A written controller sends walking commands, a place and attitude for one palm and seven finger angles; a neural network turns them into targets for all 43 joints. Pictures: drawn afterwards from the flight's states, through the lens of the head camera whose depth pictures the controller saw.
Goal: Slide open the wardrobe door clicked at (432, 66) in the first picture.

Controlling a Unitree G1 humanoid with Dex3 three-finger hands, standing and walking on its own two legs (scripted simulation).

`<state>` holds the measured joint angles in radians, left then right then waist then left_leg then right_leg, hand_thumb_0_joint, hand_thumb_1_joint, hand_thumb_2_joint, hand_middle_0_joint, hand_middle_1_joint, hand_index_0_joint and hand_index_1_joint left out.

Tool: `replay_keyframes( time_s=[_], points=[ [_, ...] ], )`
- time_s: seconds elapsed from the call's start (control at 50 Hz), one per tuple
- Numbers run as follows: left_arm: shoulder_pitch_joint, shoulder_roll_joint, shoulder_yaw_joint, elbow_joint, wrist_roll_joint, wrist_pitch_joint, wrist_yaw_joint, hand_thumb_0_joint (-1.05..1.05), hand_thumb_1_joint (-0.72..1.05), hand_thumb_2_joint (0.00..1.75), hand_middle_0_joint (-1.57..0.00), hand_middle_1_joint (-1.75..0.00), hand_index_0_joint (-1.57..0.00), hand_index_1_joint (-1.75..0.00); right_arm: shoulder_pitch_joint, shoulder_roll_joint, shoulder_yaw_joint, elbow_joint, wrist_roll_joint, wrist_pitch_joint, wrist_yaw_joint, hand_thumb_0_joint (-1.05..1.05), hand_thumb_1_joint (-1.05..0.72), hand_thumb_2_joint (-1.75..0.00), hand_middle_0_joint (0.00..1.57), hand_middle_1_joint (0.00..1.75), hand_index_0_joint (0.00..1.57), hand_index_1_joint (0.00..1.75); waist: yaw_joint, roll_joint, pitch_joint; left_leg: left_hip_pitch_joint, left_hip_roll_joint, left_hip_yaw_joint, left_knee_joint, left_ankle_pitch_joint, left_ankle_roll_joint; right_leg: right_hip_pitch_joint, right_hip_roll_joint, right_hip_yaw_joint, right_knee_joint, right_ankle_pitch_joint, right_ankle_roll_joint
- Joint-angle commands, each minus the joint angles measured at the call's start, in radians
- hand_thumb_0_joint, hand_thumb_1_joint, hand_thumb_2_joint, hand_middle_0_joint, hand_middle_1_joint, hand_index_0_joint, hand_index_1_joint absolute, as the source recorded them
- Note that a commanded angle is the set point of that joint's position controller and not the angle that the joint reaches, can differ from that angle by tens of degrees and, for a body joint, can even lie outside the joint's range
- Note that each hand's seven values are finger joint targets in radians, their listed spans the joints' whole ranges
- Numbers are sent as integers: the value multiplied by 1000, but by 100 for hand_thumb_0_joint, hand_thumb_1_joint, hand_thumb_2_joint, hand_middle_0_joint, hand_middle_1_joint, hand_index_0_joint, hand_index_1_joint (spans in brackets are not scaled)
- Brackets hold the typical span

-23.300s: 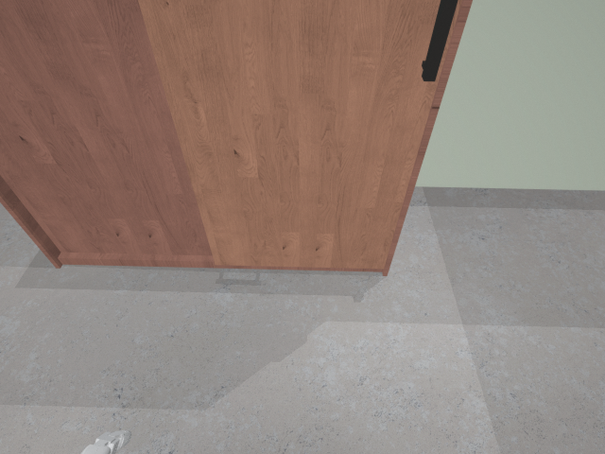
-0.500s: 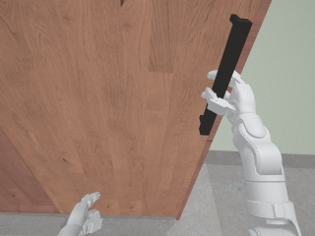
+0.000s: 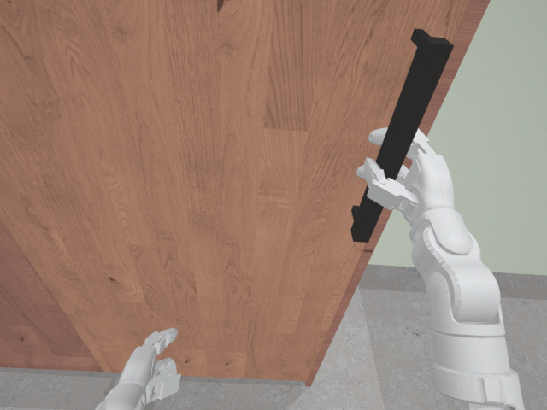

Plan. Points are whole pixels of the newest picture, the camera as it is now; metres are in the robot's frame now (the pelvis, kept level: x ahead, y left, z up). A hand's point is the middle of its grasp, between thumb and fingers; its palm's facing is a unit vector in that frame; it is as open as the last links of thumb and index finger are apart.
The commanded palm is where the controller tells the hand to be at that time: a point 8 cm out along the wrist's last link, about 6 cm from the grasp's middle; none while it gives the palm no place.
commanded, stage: grip the handle and tug to test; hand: right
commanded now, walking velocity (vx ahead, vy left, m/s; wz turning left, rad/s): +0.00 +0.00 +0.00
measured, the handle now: (385, 151) +0.40 -0.11 +0.24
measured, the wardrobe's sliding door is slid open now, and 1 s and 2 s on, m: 0.00 0.00 0.07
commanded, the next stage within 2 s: tug the door sideways, standing still in 0.14 s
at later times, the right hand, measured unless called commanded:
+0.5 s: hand (376, 184) +0.34 -0.09 +0.22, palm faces -0.03 +1.00 -0.04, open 6.3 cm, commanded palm +0.32 -0.12 +0.23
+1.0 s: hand (374, 185) +0.34 -0.09 +0.22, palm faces -0.01 +1.00 -0.07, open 6.3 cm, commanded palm +0.33 -0.12 +0.22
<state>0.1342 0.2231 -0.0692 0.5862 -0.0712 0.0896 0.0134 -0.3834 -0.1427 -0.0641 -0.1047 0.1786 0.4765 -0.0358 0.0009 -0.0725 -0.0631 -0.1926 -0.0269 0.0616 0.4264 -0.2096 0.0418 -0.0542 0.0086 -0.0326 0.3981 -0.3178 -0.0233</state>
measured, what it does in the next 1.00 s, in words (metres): stands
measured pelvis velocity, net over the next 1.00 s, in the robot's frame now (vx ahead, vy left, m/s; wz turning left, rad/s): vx -0.02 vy -0.02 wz -0.06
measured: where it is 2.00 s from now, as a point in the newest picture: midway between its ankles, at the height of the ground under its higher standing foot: outside the picture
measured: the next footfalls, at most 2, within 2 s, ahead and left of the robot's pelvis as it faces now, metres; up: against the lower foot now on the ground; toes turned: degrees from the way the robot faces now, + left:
left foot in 1.42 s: +0.13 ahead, +0.20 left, +0.00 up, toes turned +4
right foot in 1.58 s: +0.03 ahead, -0.02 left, +0.00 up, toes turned -6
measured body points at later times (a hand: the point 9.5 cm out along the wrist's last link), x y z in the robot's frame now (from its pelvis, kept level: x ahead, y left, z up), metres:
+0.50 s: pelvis +0.02 -0.01 +0.00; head +0.01 +0.02 +0.45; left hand +0.24 +0.20 -0.09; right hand +0.34 -0.15 +0.23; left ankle +0.01 +0.09 -0.74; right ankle -0.06 -0.10 -0.74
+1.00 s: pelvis -0.02 -0.02 +0.00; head -0.03 -0.01 +0.44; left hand +0.18 +0.16 -0.11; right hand +0.34 -0.14 +0.23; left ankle +0.01 +0.09 -0.74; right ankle -0.06 -0.10 -0.74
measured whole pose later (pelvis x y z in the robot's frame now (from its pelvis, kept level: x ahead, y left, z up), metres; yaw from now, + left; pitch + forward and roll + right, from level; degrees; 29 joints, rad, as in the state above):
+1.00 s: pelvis -0.02 -0.02 +0.00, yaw -4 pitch -2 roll +0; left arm 0.14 0.19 -0.07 0.65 -0.05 0.11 -0.01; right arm -0.57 -0.04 0.11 0.06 0.10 0.41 -0.14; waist -0.06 -0.04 -0.01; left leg -0.22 0.04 0.10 0.49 -0.23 0.01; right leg -0.11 0.07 0.02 0.48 -0.33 -0.05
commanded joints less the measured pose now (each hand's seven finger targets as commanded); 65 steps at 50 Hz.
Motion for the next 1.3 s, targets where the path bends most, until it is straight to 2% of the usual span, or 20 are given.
replay_keyframes(
  time_s=[0.0, 0.12, 0.22, 0.32, 0.46, 0.58, 0.62, 0.76, 0.8, 0.94, 0.96, 0.98, 1.0, 1.02, 1.06, 1.08, 1.12, 1.14, 1.22, 1.28],
  points=[
    [-199, 84, 35, -198, 1, -46, 3, 0, 90, 90, -20, -30, -20, -30, -195, -110, -34, -329, 14, -69, 37, 0, -90, -90, 45, 140, 45, 140, -52, 106, -267, 247, 40, -27, 17, 461, -11, -47, -18, 22, -6, 470, -5],
    [-200, 87, 41, -217, 1, -37, -10, 0, 90, 90, -20, -30, -20, -30, -77, -134, -61, -446, 17, -46, 46, 0, -90, -90, 45, 140, 45, 140, -60, 116, -296, 282, 42, -31, 42, 569, -15, -56, -17, 17, 13, 541, -8],
    [-202, 84, 42, -227, -2, -34, -20, 0, 90, 90, -20, -30, -20, -30, -18, -97, -17, -519, 14, -22, 42, 0, -90, -90, 45, 140, 45, 140, -56, 76, -290, 252, 39, -22, 58, 581, -12, -42, -22, 24, 28, 598, -1],
    [-192, 90, 40, -172, 0, -44, -4, 0, 90, 90, -20, -30, -20, -30, -313, -34, 69, -387, -1, 19, 12, 0, -90, -90, 45, 140, 45, 140, 3, 103, -220, 157, 33, -10, 36, 510, -17, -19, -18, 38, 42, 548, 0],
    [-179, 74, 40, -154, 12, -45, -9, 0, 90, 90, -20, -30, -20, -30, -401, 71, 179, -352, -30, 15, -14, 0, -90, -90, 45, 140, 45, 140, 11, 61, -295, 158, 41, 4, 72, 555, -9, 32, -10, 62, 69, 642, 7],
    [-184, 69, 38, -149, 17, -24, -14, 0, 90, 90, -20, -30, -20, -30, -479, 143, 263, -281, -45, -25, -9, 0, -90, -90, 45, 140, 45, 140, 24, 103, -267, 118, 37, 12, 71, 462, -2, 34, -17, 85, 58, 588, 8],
    [-190, 61, 36, -150, 16, -20, -16, 0, 90, 90, -20, -30, -20, -30, -529, 174, 291, -259, -49, -38, -7, 0, -90, -90, 45, 140, 45, 140, 30, 67, -259, 94, 37, 11, 71, 419, 0, 43, -21, 92, 55, 575, 14],
    [-191, 50, 35, -141, 16, -22, -19, 0, 90, 90, -20, -30, -20, -30, -652, 260, 360, -165, -52, -83, -17, 0, -90, -90, 45, 140, 45, 140, 42, 60, -219, 47, 32, 16, 63, 284, 8, 30, -28, 117, 31, 466, 24],
    [-188, 49, 35, -136, 16, -24, -18, 0, 90, 90, -20, -30, -20, -30, -681, 263, 363, -148, -50, -95, -25, 0, -90, -90, 45, 140, 45, 140, 42, 33, -216, 40, 32, 16, 58, 253, 12, 32, -29, 120, 24, 446, 30],
    [-169, 55, 39, -99, 14, -40, -12, 0, 90, 90, -20, -30, -20, -30, -771, 252, 338, -27, -43, -122, -40, 0, -90, -90, 45, 140, 45, 140, 47, 84, -205, 31, 30, 20, 48, 191, 14, 5, -29, 126, 1, 360, 44],
    [-150, 96, 45, -117, 41, -43, 23, 0, 90, 90, -20, -30, -20, -30, -728, -191, 29, -77, -80, -314, -79, 0, -90, -90, 45, 140, 45, 140, 20, 76, -81, 0, 67, -49, 60, 69, -20, -146, -105, 131, -52, 148, -25],
    [-145, 84, 40, -92, 53, -44, 34, 0, 90, 90, -20, -30, -20, -30, -651, -157, 40, -37, -95, -395, -91, 0, -90, -90, 45, 140, 45, 140, -1, 69, -57, -4, 58, -47, 93, -23, -17, -195, -116, 178, -103, -4, -44],
    [-149, 66, 42, -88, 54, -48, 39, 0, 90, 90, -20, -30, -20, -30, -584, -25, 142, 18, -98, -428, -78, 0, -90, -90, 45, 140, 45, 140, 9, 59, -55, -66, 41, -32, 155, -46, -24, -159, -147, 206, -119, -54, -67],
    [-146, 66, 48, -98, 55, -55, 46, 0, 90, 90, -20, -30, -20, -30, -591, 33, 190, -10, -87, -457, -62, 0, -90, -90, 45, 140, 45, 140, 21, -10, -77, -134, 20, -7, 282, -69, -27, -105, -219, 286, -161, -92, -89],
    [-148, 57, 62, -97, 64, -65, 57, 0, 90, 90, -20, -30, -20, -30, -661, -7, 178, -59, -90, -501, -57, 0, -90, -90, 45, 140, 45, 140, 34, -66, -113, -322, 27, -50, 516, -233, -24, 62, -345, 403, -177, 56, -162],
    [-138, 52, 70, -98, 64, -70, 58, 0, 90, 90, -20, -30, -20, -30, -696, -45, 150, -93, -92, -520, -63, 0, -90, -90, 45, 140, 45, 140, 34, -25, -128, -408, 38, -68, 569, -262, -22, 156, -377, 447, -145, 200, -180],
    [-130, 60, 80, -87, 60, -75, 52, 0, 90, 90, -20, -30, -20, -30, -673, -24, 161, -118, -96, -546, -59, 0, -90, -90, 45, 140, 45, 140, 36, 14, -128, -500, 67, -87, 562, -245, -25, 312, -412, 357, -53, 562, -201],
    [-122, 66, 85, -82, 57, -75, 47, 0, 90, 90, -20, -30, -20, -30, -664, -27, 158, -125, -102, -555, -59, 0, -90, -90, 45, 140, 45, 140, 38, 1, -140, -495, 73, -81, 526, -229, -24, 343, -408, 302, -21, 631, -193],
    [-106, 71, 98, -95, 50, -89, 33, 0, 90, 90, -20, -30, -20, -30, -671, 40, 238, -178, -111, -580, -40, 0, -90, -90, 45, 140, 45, 140, 51, -123, -149, -412, 68, -22, 413, -154, -20, 333, -370, 179, -8, 652, -153],
    [-114, 75, 105, -121, 45, -106, 26, 0, 90, 90, -20, -30, -20, -30, -650, 56, 264, -208, -114, -596, -29, 0, -90, -90, 45, 140, 45, 140, 52, -148, -149, -299, 56, 18, 309, -110, -21, 289, -345, 98, 27, 692, -117]
  ],
)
